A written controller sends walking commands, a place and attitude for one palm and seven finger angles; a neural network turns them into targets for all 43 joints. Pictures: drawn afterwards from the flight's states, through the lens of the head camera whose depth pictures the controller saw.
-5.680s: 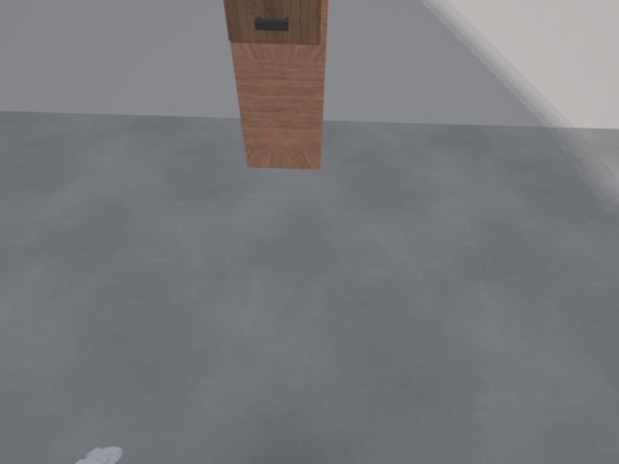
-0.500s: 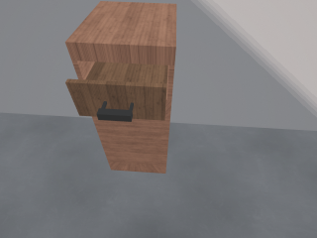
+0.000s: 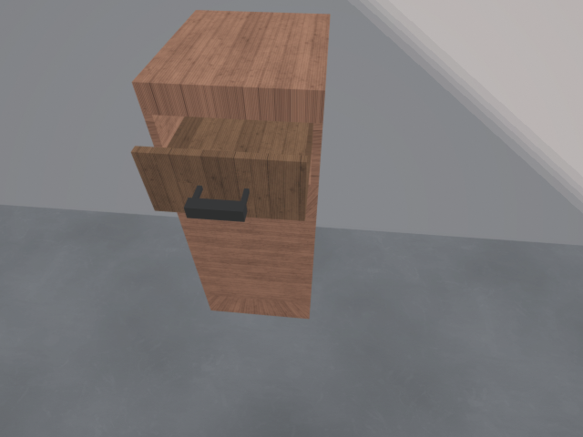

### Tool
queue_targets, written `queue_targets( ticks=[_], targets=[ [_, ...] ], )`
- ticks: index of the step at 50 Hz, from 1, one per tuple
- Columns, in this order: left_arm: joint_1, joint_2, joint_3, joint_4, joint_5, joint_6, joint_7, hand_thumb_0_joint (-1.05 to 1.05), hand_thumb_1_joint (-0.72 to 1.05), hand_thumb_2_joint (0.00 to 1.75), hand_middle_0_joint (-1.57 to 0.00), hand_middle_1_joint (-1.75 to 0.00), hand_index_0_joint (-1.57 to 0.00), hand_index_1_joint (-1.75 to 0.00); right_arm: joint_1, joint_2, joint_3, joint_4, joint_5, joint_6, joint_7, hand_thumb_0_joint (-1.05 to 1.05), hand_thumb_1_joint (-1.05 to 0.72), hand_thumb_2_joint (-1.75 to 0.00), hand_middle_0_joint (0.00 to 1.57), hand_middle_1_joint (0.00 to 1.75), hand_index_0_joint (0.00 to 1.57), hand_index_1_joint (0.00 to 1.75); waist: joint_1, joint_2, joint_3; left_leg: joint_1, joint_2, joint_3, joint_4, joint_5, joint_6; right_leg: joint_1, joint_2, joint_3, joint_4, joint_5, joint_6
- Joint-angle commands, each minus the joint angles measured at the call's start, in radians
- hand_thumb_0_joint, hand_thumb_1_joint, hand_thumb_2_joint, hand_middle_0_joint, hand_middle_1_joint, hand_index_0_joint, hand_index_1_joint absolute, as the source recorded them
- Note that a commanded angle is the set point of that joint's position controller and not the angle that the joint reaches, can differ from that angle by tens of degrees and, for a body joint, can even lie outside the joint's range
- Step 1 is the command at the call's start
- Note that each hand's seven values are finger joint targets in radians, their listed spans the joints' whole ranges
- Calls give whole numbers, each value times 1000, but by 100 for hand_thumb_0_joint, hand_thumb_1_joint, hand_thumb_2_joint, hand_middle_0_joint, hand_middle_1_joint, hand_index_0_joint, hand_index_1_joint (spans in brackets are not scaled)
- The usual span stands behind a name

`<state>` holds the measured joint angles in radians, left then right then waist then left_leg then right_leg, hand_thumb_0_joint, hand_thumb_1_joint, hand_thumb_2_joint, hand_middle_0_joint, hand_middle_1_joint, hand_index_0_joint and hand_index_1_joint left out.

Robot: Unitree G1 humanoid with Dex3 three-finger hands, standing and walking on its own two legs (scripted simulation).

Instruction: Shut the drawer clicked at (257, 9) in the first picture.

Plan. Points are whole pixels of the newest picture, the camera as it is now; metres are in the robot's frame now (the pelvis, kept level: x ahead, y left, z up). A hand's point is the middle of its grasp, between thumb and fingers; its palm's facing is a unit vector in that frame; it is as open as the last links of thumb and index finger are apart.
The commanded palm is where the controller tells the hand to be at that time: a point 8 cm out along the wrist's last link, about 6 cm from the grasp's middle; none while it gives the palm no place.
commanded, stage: come to a stop and stand still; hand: left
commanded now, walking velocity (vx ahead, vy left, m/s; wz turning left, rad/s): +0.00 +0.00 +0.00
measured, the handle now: (219, 200) +0.53 +0.18 +0.00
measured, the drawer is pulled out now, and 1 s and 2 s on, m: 0.13 0.13 0.13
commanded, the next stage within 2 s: look again from close up in 0.32 s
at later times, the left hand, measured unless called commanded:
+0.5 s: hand out of the picture +0.00 +0.15 -0.17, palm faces +0.06 -0.98 -0.16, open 7.4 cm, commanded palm none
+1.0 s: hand out of the picture +0.00 +0.15 -0.17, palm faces +0.06 -0.99 -0.16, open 7.4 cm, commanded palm none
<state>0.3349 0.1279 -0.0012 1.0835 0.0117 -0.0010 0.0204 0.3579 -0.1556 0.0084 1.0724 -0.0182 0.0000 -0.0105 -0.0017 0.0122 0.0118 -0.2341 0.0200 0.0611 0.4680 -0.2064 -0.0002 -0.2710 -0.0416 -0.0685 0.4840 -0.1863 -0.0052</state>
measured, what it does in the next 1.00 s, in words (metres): stands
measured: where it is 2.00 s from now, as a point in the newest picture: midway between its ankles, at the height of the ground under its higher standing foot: outside the picture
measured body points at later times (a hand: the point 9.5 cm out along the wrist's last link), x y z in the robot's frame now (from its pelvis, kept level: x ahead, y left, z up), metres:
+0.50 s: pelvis +0.01 +0.00 +0.00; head +0.01 -0.01 +0.45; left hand +0.00 +0.21 -0.16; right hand -0.01 -0.20 -0.16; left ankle +0.03 +0.12 -0.74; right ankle +0.05 -0.12 -0.74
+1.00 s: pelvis +0.02 +0.00 +0.01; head +0.03 -0.01 +0.45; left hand +0.00 +0.20 -0.16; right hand +0.00 -0.20 -0.16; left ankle +0.03 +0.12 -0.74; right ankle +0.05 -0.12 -0.74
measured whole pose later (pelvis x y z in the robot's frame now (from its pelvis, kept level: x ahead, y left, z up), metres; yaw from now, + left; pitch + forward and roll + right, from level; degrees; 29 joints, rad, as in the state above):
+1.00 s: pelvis +0.02 +0.00 +0.01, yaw +0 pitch -1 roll +0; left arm 0.32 0.11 0.01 1.12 0.01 -0.02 0.03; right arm 0.33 -0.10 0.01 1.13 -0.01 -0.02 -0.02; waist 0.01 0.00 0.02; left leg -0.18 0.03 0.06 0.41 -0.21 -0.01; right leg -0.22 -0.03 -0.07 0.43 -0.19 -0.01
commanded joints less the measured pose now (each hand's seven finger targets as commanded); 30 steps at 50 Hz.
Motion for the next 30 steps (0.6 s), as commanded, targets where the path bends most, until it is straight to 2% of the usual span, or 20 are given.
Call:
queue_targets(
  ticks=[1,5,8,12,17,21,27,30],
  targets=[
    [34,108,20,-30,-1,-22,9,0,90,90,-20,-30,-20,-30,54,-63,-15,-17,0,-19,-12,0,-90,-90,20,30,20,30,-5,-22,80,-72,58,-88,-123,-128,26,-20,-72,127,-157,-200,-35],
    [42,92,22,-14,-3,-25,11,0,90,90,-20,-30,-20,-30,67,-49,-15,0,0,-22,-14,0,-90,-90,20,30,20,30,-1,-20,60,-75,59,-81,-118,-102,24,10,-70,126,-145,-157,-36],
    [41,82,20,-7,-3,-26,12,0,90,90,-20,-30,-20,-30,71,-41,-14,12,2,-25,-17,0,-90,-90,20,30,20,30,-1,-2,61,-73,65,-83,-125,-83,22,25,-67,123,-142,-119,-37],
    [44,75,19,0,-2,-27,14,0,90,90,-20,-30,-20,-30,73,-33,-14,23,2,-26,-18,0,-90,-90,20,30,20,30,1,-12,68,-67,70,-80,-130,-71,21,30,-66,113,-144,-96,-35],
    [49,71,18,3,0,-25,15,0,90,90,-20,-30,-20,-30,65,-31,-17,25,2,-21,-18,0,-90,-90,20,30,20,30,1,-14,96,-66,67,-78,-136,-98,20,5,-63,115,-157,-124,-33],
    [53,71,19,1,1,-26,15,0,90,90,-20,-30,-20,-30,61,-29,-17,24,2,-23,-19,0,-90,-90,20,30,20,30,-1,-29,82,-46,72,-82,-143,-83,21,12,-62,114,-158,-107,-32],
    [58,63,18,3,1,-27,15,0,90,90,-20,-30,-20,-30,48,-33,-17,23,3,-25,-20,0,-90,-90,20,30,20,30,1,-3,86,-47,72,-83,-152,-82,20,18,-60,109,-157,-81,-31],
    [63,64,19,8,0,-30,15,0,90,90,-20,-30,-20,-30,45,-32,-17,24,3,-26,-20,0,-90,-90,20,30,20,30,1,-17,70,-29,69,-73,-142,-55,18,26,-64,116,-162,-72,-32]
  ],
)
